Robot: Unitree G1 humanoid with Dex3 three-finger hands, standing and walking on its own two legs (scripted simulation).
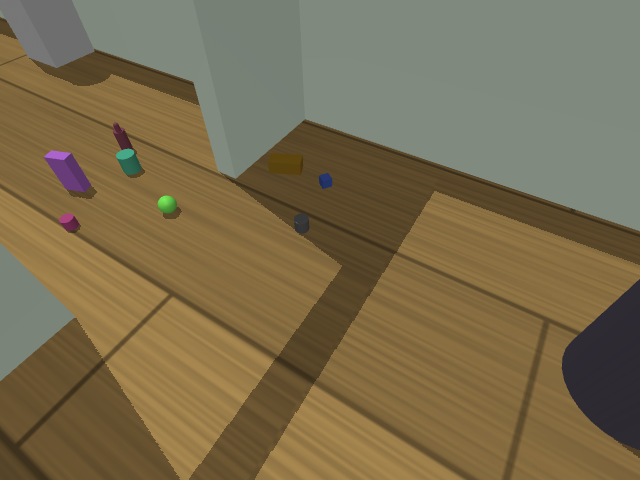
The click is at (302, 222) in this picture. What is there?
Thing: low tin
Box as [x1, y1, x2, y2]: [294, 213, 308, 233]
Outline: 301,213 297,214 294,217 295,230 300,233 308,230 308,217 305,214
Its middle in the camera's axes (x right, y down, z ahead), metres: -0.09 -0.07 +1.68
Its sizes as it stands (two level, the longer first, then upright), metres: 0.066 0.066 0.062
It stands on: the floor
